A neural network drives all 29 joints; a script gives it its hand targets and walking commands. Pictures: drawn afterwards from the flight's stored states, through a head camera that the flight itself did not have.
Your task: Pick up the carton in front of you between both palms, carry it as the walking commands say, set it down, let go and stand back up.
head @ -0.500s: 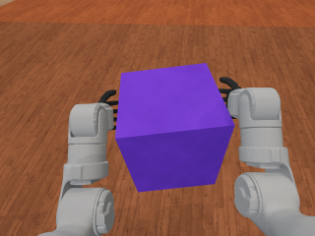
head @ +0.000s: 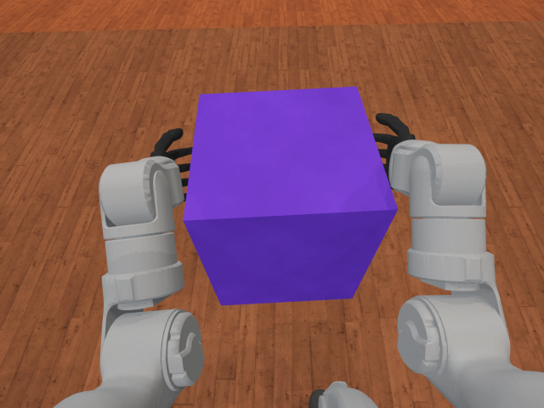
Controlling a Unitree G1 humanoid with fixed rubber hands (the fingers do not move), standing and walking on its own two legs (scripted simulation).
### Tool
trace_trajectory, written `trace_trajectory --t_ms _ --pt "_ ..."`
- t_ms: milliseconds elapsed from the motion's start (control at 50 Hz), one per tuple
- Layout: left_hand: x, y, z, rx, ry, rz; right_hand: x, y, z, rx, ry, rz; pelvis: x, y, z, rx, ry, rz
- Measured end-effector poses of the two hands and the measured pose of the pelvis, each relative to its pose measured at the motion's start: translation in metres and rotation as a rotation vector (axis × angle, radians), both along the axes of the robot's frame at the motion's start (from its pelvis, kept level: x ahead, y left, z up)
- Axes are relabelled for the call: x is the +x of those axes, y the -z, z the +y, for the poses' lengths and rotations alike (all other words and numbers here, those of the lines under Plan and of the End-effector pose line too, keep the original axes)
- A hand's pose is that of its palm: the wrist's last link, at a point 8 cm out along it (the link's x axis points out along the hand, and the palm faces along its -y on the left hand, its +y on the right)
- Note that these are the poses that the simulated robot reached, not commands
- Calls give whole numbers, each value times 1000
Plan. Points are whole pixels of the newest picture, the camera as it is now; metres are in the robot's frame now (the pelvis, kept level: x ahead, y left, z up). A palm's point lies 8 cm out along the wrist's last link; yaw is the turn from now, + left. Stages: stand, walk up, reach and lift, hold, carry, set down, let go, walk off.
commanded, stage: carry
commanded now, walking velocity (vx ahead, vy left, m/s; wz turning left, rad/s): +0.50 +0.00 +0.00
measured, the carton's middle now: (282, 205) +0.39 -0.02 +0.10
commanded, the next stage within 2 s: none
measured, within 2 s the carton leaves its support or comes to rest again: neither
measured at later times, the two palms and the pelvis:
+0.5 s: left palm (155, 52) +0.68 +0.17 +0.20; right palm (324, 38) +0.67 -0.13 +0.21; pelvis +0.30 +0.04 +0.03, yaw +0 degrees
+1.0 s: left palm out of the picture +0.94 +0.20 +0.21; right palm out of the picture +0.98 -0.10 +0.22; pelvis +0.59 +0.01 +0.07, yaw +1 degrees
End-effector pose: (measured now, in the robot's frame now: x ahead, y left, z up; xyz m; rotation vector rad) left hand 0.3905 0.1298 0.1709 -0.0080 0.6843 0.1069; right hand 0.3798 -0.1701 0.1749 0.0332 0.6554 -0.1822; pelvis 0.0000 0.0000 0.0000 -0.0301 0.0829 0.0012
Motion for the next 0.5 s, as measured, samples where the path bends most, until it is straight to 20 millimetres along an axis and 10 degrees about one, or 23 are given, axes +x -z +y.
trace_trajectory --t_ms 220,400,500 --pt "93 5 39 22 -138 45 146 0 42 31 -136 43 120 -26 -13 31 -2 -7" --pt "224 -31 55 0 -81 -63 254 -42 56 -8 -75 -67 240 -22 21 43 9 -10" --pt "291 -28 44 8 11 25 292 -32 45 -39 -11 24 296 -32 39 30 6 -22"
